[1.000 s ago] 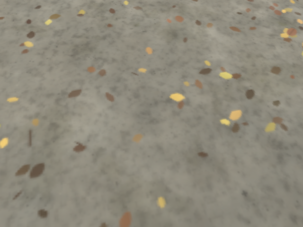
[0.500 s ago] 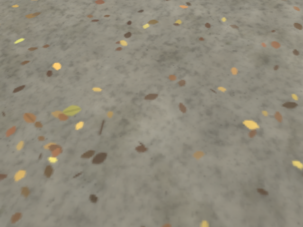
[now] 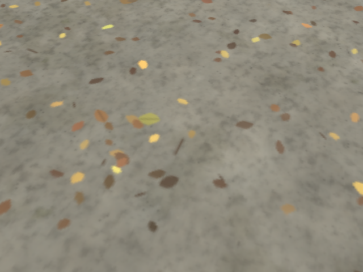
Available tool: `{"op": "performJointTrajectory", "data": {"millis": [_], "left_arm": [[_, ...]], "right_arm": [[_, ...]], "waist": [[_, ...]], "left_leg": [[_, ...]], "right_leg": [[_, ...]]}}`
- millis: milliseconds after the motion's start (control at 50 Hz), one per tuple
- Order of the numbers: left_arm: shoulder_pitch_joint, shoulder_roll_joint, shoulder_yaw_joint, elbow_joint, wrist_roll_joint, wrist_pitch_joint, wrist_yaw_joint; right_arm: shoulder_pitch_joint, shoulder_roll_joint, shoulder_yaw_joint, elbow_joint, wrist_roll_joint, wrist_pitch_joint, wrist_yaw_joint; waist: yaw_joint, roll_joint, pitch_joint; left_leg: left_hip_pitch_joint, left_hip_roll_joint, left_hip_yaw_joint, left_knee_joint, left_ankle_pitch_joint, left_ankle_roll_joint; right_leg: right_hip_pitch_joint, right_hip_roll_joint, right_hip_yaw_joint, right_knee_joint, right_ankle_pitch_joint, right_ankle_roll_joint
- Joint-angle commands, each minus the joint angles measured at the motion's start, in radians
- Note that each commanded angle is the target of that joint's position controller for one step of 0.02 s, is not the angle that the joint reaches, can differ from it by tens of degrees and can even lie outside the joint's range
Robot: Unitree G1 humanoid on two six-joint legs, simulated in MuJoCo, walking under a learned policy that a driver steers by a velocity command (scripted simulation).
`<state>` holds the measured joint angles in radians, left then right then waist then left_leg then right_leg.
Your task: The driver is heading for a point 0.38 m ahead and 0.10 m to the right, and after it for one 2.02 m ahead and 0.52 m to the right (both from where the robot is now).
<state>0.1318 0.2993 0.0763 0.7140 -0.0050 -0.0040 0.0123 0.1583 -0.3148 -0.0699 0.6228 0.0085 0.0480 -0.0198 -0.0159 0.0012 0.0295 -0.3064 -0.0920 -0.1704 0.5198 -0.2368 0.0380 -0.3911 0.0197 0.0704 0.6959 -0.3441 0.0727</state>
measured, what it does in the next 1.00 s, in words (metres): walks ahead: right foot, then left foot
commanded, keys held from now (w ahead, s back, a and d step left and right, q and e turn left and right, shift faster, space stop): w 0.42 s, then w+e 0.18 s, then e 0.40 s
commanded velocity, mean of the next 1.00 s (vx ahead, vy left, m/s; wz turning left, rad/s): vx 0.30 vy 0.00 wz -0.12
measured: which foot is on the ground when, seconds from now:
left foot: down 0.00-0.06, up 0.08-0.44, down 0.46-0.92, up 0.94-1.00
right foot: up 0.00-0.04, down 0.06-0.46, up 0.48-0.90, down 0.92-1.00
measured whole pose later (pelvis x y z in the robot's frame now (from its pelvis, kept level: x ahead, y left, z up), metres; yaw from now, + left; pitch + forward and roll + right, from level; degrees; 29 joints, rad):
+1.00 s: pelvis +0.34 +0.04 -0.02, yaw -12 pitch +2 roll +1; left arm 0.12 0.30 0.06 0.60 0.00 -0.03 -0.04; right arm 0.20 -0.30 -0.05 0.75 0.00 -0.03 -0.02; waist -0.01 0.00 0.09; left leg -0.32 -0.03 0.02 1.18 -0.57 -0.03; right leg -0.51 0.07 -0.02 0.59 -0.12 -0.10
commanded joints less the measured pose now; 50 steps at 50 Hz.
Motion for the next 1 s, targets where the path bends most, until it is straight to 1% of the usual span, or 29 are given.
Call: {"op": "performJointTrajectory", "data": {"millis": [20,40,60,80,100,120,160,180,240,300,380,440,460,480,500,520,540,560,620,680,760,820,880,900,920,940,960,980,1000], "left_arm": [[0.024,0.074,0.019,-0.065,-0.007,-0.028,-0.015],[0.042,0.066,0.017,-0.06,0.0,-0.035,-0.016],[0.094,0.098,0.02,-0.058,0.015,-0.042,-0.012],[0.168,0.198,0.041,-0.033,0.033,-0.044,-0.011],[0.192,0.218,0.051,-0.023,0.038,-0.056,-0.019],[0.158,0.176,0.039,-0.027,0.025,-0.066,-0.013],[0.125,0.13,0.023,-0.028,-0.002,-0.069,0.002],[0.136,0.122,0.018,-0.023,-0.004,-0.068,0.008],[0.184,0.117,0.016,-0.011,-0.002,-0.07,0.01],[0.21,0.144,0.022,-0.001,-0.01,-0.067,0.005],[0.25,0.178,0.029,0.018,-0.025,-0.061,-0.01],[0.242,0.156,0.017,0.026,-0.027,-0.052,-0.013],[0.23,0.107,-0.002,0.021,-0.017,-0.056,-0.016],[0.243,0.013,-0.032,-0.032,-0.004,-0.07,-0.014],[0.232,0.066,-0.019,-0.039,-0.026,-0.084,-0.003],[0.208,0.131,0.003,-0.041,-0.047,-0.087,-0.005],[0.18,0.131,0.004,-0.039,-0.048,-0.084,-0.01],[0.165,0.118,0.005,-0.033,-0.036,-0.08,-0.012],[0.177,0.069,0.004,-0.011,-0.028,-0.052,-0.02],[0.158,0.048,0.002,-0.033,-0.011,-0.04,-0.017],[0.004,0.0,-0.02,-0.095,0.002,-0.044,-0.046],[-0.022,0.03,-0.009,-0.129,-0.003,-0.041,-0.074],[0.066,0.095,0.021,-0.13,0.002,-0.037,-0.087],[0.158,0.131,0.041,-0.111,0.002,-0.038,-0.079],[0.24,0.18,0.06,-0.105,0.004,-0.039,-0.057],[0.205,0.273,0.068,-0.13,0.008,-0.03,-0.032],[0.198,0.255,0.056,-0.17,0.021,-0.034,-0.035],[0.144,0.201,0.046,-0.187,0.012,-0.031,-0.039],[0.091,0.164,0.036,-0.184,-0.005,-0.027,-0.034]], "right_arm": [[-0.027,-0.134,-0.028,-0.06,0.007,-0.009,0.001],[-0.01,-0.103,-0.014,-0.051,0.002,-0.013,0.001],[0.01,-0.049,0.005,-0.044,-0.009,-0.021,0.001],[0.028,-0.025,0.01,-0.065,-0.004,-0.035,0.001],[-0.051,-0.1,-0.011,-0.091,0.007,-0.053,-0.007],[-0.056,-0.149,-0.031,-0.08,0.018,-0.063,-0.009],[-0.011,-0.132,-0.032,-0.045,-0.002,-0.069,0.002],[-0.024,-0.109,-0.028,-0.042,-0.005,-0.078,0.01],[-0.076,-0.038,-0.006,-0.045,0.0,-0.102,0.025],[-0.132,-0.003,0.01,-0.057,0.006,-0.115,0.035],[-0.134,-0.039,0.003,-0.059,0.021,-0.124,0.051],[0.032,-0.086,-0.023,-0.008,0.022,-0.126,0.045],[0.17,-0.132,-0.044,0.018,0.019,-0.128,0.032],[0.302,-0.244,-0.068,0.029,-0.012,-0.124,0.023],[0.344,-0.215,-0.062,0.047,-0.015,-0.129,0.031],[0.284,-0.152,-0.038,0.05,-0.009,-0.134,0.034],[0.225,-0.106,-0.023,0.045,-0.006,-0.138,0.034],[0.171,-0.077,-0.014,0.045,-0.01,-0.139,0.035],[0.104,-0.043,-0.009,0.055,-0.024,-0.158,0.033],[0.066,-0.066,-0.017,0.069,-0.028,-0.162,0.02],[0.074,-0.104,-0.023,0.094,-0.015,-0.138,-0.009],[0.098,-0.14,-0.034,0.117,0.001,-0.113,-0.02],[0.068,-0.163,-0.047,0.104,0.016,-0.084,-0.033],[0.057,-0.153,-0.044,0.096,0.019,-0.076,-0.034],[0.081,-0.129,-0.033,0.086,0.011,-0.081,-0.03],[0.209,0.0,0.005,0.061,-0.055,-0.088,-0.01],[0.225,-0.069,0.009,0.065,-0.038,-0.1,0.011],[0.121,-0.142,-0.011,0.054,-0.003,-0.1,0.02],[0.06,-0.133,-0.008,0.03,0.001,-0.094,0.015]], "waist": [[0.024,0.151,-0.121],[0.036,0.127,-0.105],[0.046,0.028,-0.111],[0.027,-0.175,-0.088],[0.077,-0.229,0.01],[0.056,-0.176,0.07],[0.032,-0.158,0.056],[0.041,-0.144,0.053],[0.074,-0.139,0.03],[0.101,-0.155,0.024],[0.097,-0.158,0.031],[-0.007,-0.115,-0.015],[-0.083,-0.055,-0.1],[-0.113,0.206,-0.24],[-0.124,0.251,-0.257],[-0.099,0.19,-0.141],[-0.072,0.166,-0.071],[-0.048,0.129,-0.026],[0.003,0.12,0.02],[0.035,0.083,0.026],[-0.016,0.071,0.027],[-0.015,0.069,-0.002],[0.046,0.082,-0.068],[0.095,0.057,-0.121],[0.138,-0.028,-0.18],[0.016,-0.297,-0.284],[0.053,-0.23,-0.491],[0.09,-0.087,-0.412],[0.065,-0.028,-0.281]], "left_leg": [[0.037,0.217,-0.28,-0.13,-0.116,0.154],[-0.024,0.178,-0.268,-0.118,-0.259,0.119],[-0.123,0.115,-0.201,0.017,-0.368,0.065],[-0.288,-0.034,0.019,0.25,-0.371,0.002],[-0.424,0.003,0.012,0.425,-0.378,-0.02],[-0.463,0.044,-0.018,0.509,-0.3,-0.02],[-0.485,0.086,0.032,0.533,-0.171,-0.041],[-0.479,0.107,0.057,0.52,-0.106,-0.049],[-0.404,0.123,0.144,0.402,0.014,-0.068],[-0.267,0.115,0.182,0.192,0.045,-0.072],[-0.137,0.106,0.196,0.053,0.047,-0.046],[0.152,0.077,0.21,-0.055,0.069,0.008],[0.354,0.15,0.127,-0.077,0.052,0.041],[0.646,0.421,-0.262,-0.144,-0.121,0.156],[0.597,0.5,-0.528,-0.266,-0.313,0.227],[0.509,0.484,-0.423,-0.279,-0.368,0.203],[0.428,0.437,-0.301,-0.294,-0.311,0.173],[0.355,0.397,-0.204,-0.32,-0.21,0.155],[0.226,0.328,0.02,-0.363,0.155,0.123],[0.182,0.313,0.185,-0.34,0.579,0.125],[0.168,0.283,0.309,-0.314,0.642,0.097],[0.276,0.331,0.313,-0.239,0.701,0.094],[0.323,0.337,0.323,-0.03,0.906,0.071],[0.299,0.302,0.34,0.131,0.879,0.046],[0.166,0.231,0.352,0.372,0.647,-0.008],[-0.186,0.076,0.326,0.724,-0.38,-0.075],[-0.311,-0.008,0.09,0.946,-0.496,-0.097],[-0.357,0.051,0.037,0.944,-0.386,-0.082],[-0.383,0.081,0.054,0.875,-0.3,-0.078]], "right_leg": [[0.149,0.006,-0.046,-0.194,0.091,-0.04],[0.236,-0.007,-0.042,-0.269,0.107,-0.062],[0.339,-0.138,0.098,-0.324,0.02,-0.11],[0.372,-0.291,0.364,-0.424,-0.223,-0.233],[0.299,-0.404,0.609,-0.538,-0.41,-0.351],[0.274,-0.392,0.577,-0.542,-0.432,-0.345],[0.327,-0.31,0.423,-0.537,-0.318,-0.281],[0.334,-0.283,0.361,-0.543,-0.241,-0.265],[0.314,-0.223,0.206,-0.554,-0.04,-0.252],[0.265,-0.207,0.124,-0.547,0.067,-0.251],[0.238,-0.261,0.141,-0.521,0.069,-0.265],[0.158,-0.236,0.108,-0.378,0.214,-0.218],[0.073,-0.168,0.042,-0.162,0.26,-0.173],[-0.232,-0.037,-0.074,0.234,0.027,-0.089],[-0.355,0.001,0.03,0.444,-0.212,-0.08],[-0.422,-0.052,0.077,0.53,-0.148,-0.097],[-0.425,-0.087,0.058,0.528,-0.062,-0.108],[-0.409,-0.11,0.053,0.494,0.013,-0.105],[-0.318,-0.127,0.048,0.45,0.147,-0.085],[-0.292,-0.098,0.024,0.341,0.222,-0.043],[-0.181,-0.077,-0.083,0.019,0.415,-0.044],[-0.171,-0.064,-0.096,-0.063,0.378,-0.08],[-0.056,0.002,-0.141,-0.092,0.249,-0.139],[0.07,0.038,-0.148,-0.163,0.292,-0.17],[0.272,0.0,-0.057,-0.245,0.544,-0.218],[0.594,-0.267,0.292,-0.109,1.079,-0.375],[0.69,-0.407,0.649,-0.233,0.841,-0.544],[0.608,-0.354,0.541,-0.295,0.673,-0.491],[0.48,-0.303,0.449,-0.319,0.542,-0.431]]}}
